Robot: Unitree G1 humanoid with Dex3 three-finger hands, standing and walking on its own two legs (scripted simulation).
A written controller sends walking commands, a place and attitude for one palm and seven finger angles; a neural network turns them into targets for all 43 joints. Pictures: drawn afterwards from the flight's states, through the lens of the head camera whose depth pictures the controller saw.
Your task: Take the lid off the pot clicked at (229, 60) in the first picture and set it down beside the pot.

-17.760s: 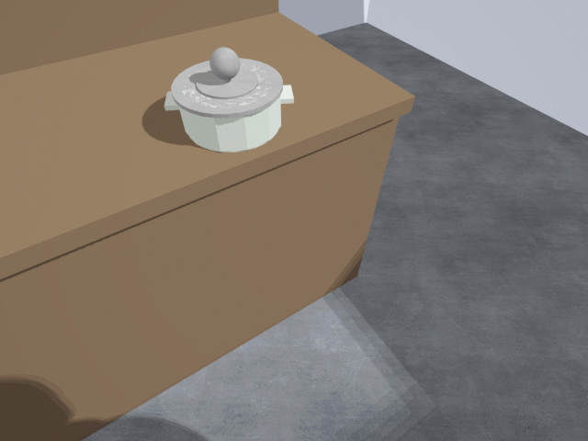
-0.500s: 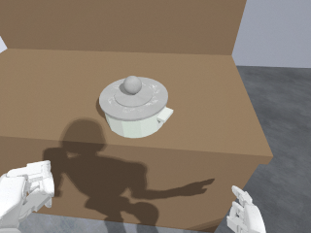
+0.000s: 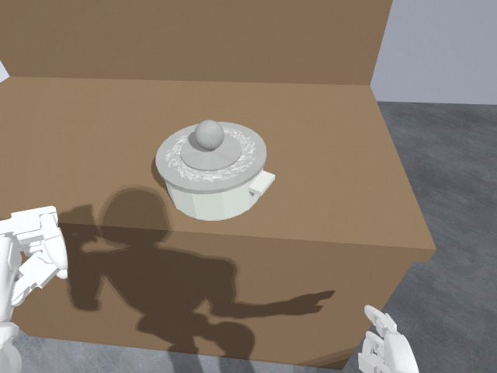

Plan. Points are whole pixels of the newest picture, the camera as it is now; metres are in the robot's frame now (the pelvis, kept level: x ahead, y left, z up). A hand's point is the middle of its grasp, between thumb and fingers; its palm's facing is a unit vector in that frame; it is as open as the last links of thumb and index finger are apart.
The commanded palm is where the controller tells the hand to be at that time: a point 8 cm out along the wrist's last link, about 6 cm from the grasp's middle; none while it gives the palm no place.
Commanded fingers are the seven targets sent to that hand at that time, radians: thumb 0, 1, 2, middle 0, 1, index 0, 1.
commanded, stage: reach forward and open the fingers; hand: left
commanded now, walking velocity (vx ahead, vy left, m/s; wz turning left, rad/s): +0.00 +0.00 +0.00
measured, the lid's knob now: (209, 135) +0.46 +0.14 +0.17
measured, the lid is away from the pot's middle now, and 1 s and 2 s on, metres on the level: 0.00 0.00 0.00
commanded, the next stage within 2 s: move the open hand above the knob in 1.60 s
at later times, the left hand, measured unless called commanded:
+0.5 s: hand (48, 238) +0.20 +0.26 +0.20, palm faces +0.00 +0.02 -1.00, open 4.1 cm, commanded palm +0.17 +0.26 +0.26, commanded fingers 0.00 0.02 1.47 -1.05 -0.54 -1.05 -0.54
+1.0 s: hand (54, 191) +0.24 +0.26 +0.23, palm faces +0.04 +0.04 -1.00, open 9.6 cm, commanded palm +0.20 +0.26 +0.30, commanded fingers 0.00 -0.40 1.74 -0.89 -0.08 -0.89 -0.08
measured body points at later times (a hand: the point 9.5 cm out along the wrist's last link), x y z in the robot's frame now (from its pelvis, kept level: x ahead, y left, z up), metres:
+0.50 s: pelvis -0.03 +0.01 +0.00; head -0.04 -0.05 +0.44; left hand +0.19 +0.26 +0.25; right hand +0.22 -0.19 -0.08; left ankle +0.02 +0.11 -0.74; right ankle -0.03 -0.11 -0.74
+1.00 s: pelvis -0.06 +0.01 -0.01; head -0.08 -0.04 +0.44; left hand +0.23 +0.26 +0.29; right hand +0.16 -0.20 -0.09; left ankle +0.02 +0.11 -0.74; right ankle -0.03 -0.11 -0.74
